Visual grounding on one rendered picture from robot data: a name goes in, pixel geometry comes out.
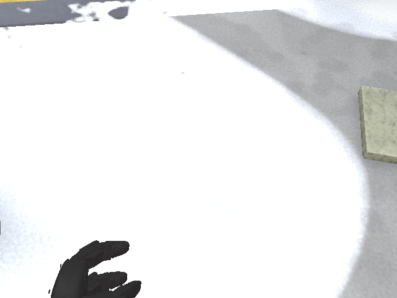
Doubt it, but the robot left hand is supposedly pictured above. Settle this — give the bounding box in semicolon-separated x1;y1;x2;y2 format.
48;240;141;298

